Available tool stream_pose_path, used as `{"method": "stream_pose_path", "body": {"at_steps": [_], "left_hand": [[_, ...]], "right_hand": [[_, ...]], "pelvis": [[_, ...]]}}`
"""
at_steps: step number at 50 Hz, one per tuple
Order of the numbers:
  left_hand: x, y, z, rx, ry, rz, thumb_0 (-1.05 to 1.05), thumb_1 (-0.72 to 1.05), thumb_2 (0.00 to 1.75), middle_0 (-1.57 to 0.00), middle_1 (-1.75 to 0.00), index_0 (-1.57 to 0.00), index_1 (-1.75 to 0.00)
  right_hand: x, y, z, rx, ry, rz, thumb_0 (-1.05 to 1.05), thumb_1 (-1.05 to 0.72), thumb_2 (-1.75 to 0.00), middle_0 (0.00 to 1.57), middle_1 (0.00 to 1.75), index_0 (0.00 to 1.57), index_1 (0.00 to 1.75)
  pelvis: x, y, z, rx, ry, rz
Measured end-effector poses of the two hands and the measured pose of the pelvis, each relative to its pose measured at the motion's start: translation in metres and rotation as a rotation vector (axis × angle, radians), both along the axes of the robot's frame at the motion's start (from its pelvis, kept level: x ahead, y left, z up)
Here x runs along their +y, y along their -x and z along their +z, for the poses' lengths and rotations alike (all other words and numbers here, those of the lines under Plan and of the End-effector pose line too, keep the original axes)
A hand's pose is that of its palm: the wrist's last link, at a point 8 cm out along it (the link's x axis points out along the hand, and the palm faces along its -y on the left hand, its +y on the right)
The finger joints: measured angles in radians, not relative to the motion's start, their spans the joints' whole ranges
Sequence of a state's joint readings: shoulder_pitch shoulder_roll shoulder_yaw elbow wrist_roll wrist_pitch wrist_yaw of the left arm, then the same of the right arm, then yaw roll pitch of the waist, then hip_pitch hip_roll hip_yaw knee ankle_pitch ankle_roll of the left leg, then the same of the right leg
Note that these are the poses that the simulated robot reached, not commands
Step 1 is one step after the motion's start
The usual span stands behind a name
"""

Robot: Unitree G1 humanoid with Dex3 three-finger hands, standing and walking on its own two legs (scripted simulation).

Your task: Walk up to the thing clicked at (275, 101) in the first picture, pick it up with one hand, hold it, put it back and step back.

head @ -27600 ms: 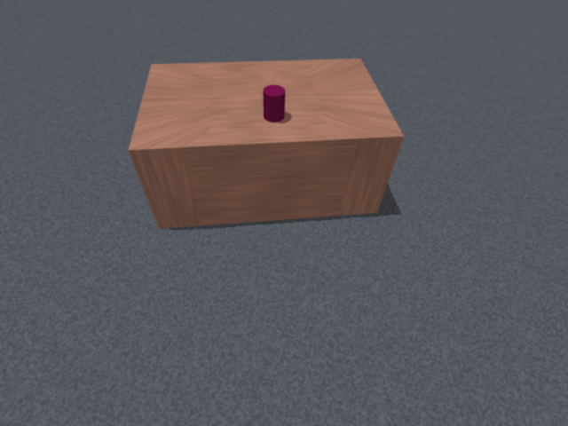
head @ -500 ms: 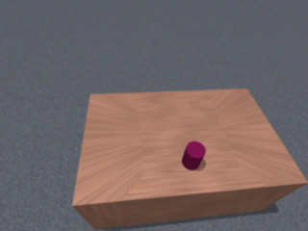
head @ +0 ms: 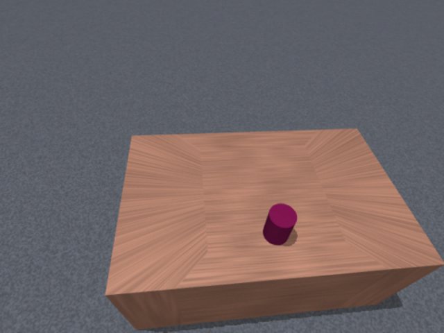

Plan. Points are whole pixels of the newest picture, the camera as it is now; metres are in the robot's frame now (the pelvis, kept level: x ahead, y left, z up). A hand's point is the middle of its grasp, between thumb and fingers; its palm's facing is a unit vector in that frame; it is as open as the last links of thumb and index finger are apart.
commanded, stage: stand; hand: right
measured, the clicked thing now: (279, 224) +0.48 -0.20 -0.27
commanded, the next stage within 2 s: step back in 0.20 s
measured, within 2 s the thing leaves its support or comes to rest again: neither
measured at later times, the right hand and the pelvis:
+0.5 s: hand out of the picture +0.06 -0.31 -0.18, palm faces -0.01 +0.93 -0.36, open 7.4 cm; pelvis -0.06 -0.04 -0.03, yaw -1 degrees
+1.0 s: hand out of the picture -0.06 -0.30 -0.17, palm faces -0.13 +0.90 -0.42, open 7.4 cm; pelvis -0.17 -0.04 -0.03, yaw +5 degrees
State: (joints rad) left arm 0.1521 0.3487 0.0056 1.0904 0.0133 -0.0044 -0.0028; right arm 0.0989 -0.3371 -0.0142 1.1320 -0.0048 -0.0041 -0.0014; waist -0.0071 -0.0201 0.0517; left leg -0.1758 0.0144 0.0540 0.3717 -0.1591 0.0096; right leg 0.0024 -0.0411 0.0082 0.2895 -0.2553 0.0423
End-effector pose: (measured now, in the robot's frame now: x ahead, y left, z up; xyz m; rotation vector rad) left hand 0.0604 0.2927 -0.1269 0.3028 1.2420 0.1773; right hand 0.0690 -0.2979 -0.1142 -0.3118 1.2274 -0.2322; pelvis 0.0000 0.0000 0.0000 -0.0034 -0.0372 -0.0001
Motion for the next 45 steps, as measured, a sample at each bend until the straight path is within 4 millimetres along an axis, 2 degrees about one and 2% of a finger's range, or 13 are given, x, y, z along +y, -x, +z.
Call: {"method": "stream_pose_path", "body": {"at_steps": [11, 17, 22, 27, 31, 36, 41, 45], "left_hand": [[0.002, 0.007, -0.001, 0.013, 0.002, 0.005, 0.00, 0.91, 0.90, -0.20, -0.30, -0.21, -0.30], [0.009, 0.014, -0.003, 0.018, -0.043, 0.018, 0.00, 0.91, 0.90, -0.20, -0.30, -0.21, -0.30], [0.000, 0.034, 0.003, 0.024, -0.085, 0.026, 0.00, 0.91, 0.90, -0.20, -0.30, -0.20, -0.30], [-0.022, 0.070, 0.005, 0.028, -0.128, 0.027, 0.00, 0.91, 0.90, -0.20, -0.30, -0.20, -0.30], [-0.037, 0.093, 0.016, 0.055, -0.122, 0.028, 0.00, 0.91, 0.90, -0.20, -0.30, -0.21, -0.30], [-0.043, 0.090, 0.021, -0.008, -0.117, 0.034, 0.01, 0.90, 0.90, -0.20, -0.30, -0.21, -0.30], [-0.044, 0.086, 0.014, -0.120, -0.100, 0.045, 0.01, 0.90, 0.90, -0.20, -0.30, -0.21, -0.30], [-0.037, 0.101, 0.001, -0.161, -0.072, 0.056, 0.00, 0.90, 0.90, -0.20, -0.30, -0.21, -0.30]], "right_hand": [[0.000, 0.006, -0.001, 0.011, -0.003, -0.003, 0.00, -0.90, -0.90, 0.21, 0.30, 0.21, 0.30], [-0.011, 0.011, -0.006, 0.017, 0.004, 0.002, 0.00, -0.90, -0.90, 0.21, 0.30, 0.21, 0.30], [-0.036, 0.019, -0.016, -0.002, 0.016, 0.025, 0.00, -0.90, -0.90, 0.21, 0.30, 0.21, 0.30], [-0.062, 0.021, -0.038, -0.043, -0.002, 0.019, 0.00, -0.90, -0.90, 0.21, 0.30, 0.21, 0.30], [-0.062, 0.037, -0.036, -0.031, -0.033, 0.021, 0.00, -0.90, -0.90, 0.20, 0.30, 0.20, 0.30], [-0.066, 0.073, -0.034, 0.039, -0.020, 0.054, 0.00, -0.90, -0.90, 0.20, 0.30, 0.20, 0.30], [-0.067, 0.101, -0.034, 0.109, 0.025, 0.108, 0.00, -0.90, -0.90, 0.20, 0.30, 0.20, 0.30], [-0.060, 0.110, -0.030, 0.089, 0.053, 0.147, 0.00, -0.90, -0.90, 0.20, 0.30, 0.20, 0.30]], "pelvis": [[0.001, 0.004, 0.000, 0.006, 0.000, 0.001], [-0.008, 0.029, -0.007, 0.017, 0.002, 0.000], [-0.027, 0.052, -0.013, 0.028, -0.001, -0.005], [-0.046, 0.073, -0.027, 0.002, 0.005, -0.017], [-0.054, 0.083, -0.017, 0.013, -0.032, -0.022], [-0.059, 0.098, -0.013, 0.048, -0.025, 0.015], [-0.058, 0.121, -0.017, 0.046, -0.009, 0.064], [-0.051, 0.144, -0.025, 0.028, -0.003, 0.098]]}}
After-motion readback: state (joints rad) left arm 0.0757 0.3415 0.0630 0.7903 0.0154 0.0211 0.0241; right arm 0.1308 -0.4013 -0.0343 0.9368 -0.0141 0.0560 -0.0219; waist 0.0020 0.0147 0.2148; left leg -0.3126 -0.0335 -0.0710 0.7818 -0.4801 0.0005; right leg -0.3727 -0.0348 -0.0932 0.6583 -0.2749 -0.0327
